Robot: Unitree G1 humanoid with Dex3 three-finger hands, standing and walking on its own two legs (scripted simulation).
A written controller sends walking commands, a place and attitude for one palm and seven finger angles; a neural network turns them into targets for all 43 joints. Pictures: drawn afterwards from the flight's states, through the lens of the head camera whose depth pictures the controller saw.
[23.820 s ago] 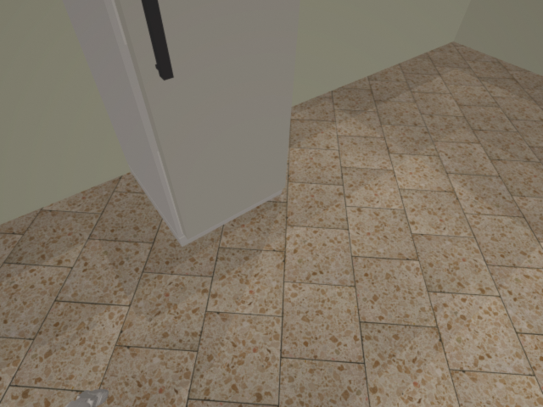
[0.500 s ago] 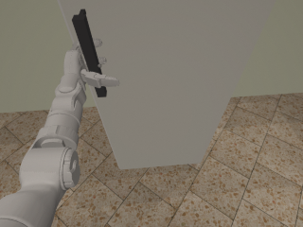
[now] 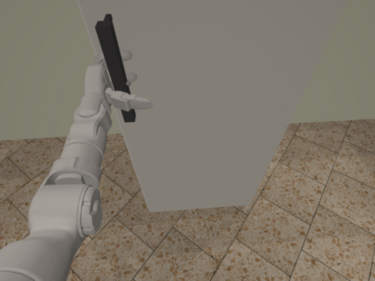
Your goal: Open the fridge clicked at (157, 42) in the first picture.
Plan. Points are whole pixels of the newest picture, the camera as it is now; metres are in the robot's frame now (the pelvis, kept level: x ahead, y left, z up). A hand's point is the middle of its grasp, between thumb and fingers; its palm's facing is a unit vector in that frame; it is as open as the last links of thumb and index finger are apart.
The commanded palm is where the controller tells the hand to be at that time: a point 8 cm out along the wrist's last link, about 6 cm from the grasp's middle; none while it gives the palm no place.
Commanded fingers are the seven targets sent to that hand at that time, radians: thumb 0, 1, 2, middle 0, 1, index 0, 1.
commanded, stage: grip the handle and tug to test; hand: left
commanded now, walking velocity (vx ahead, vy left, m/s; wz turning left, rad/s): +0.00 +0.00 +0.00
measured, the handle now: (120, 74) +0.52 +0.15 +0.18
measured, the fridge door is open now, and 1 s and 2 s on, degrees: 0 0 10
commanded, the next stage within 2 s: pull the door a little, standing still in 1.48 s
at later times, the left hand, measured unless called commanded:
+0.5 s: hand (125, 85) +0.47 +0.13 +0.18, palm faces +0.06 -1.00 +0.02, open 9.5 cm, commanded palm +0.44 +0.18 +0.18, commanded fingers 0.00 0.57 0.76 -0.41 -1.35 -0.41 -1.35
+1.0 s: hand (128, 83) +0.48 +0.13 +0.18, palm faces +0.06 -1.00 +0.01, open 5.7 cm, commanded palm +0.45 +0.18 +0.18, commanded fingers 0.00 0.90 0.90 -0.45 -1.40 -0.45 -1.40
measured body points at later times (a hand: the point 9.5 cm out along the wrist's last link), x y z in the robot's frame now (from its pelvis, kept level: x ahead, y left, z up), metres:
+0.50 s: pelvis +0.00 +0.00 +0.00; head +0.02 +0.00 +0.45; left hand +0.46 +0.19 +0.18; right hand +0.08 -0.25 -0.12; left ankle -0.01 +0.10 -0.74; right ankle +0.00 -0.09 -0.74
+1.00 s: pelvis +0.00 +0.00 +0.00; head +0.02 -0.01 +0.45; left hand +0.47 +0.18 +0.19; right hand +0.06 -0.25 -0.12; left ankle -0.01 +0.10 -0.74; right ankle +0.00 -0.09 -0.74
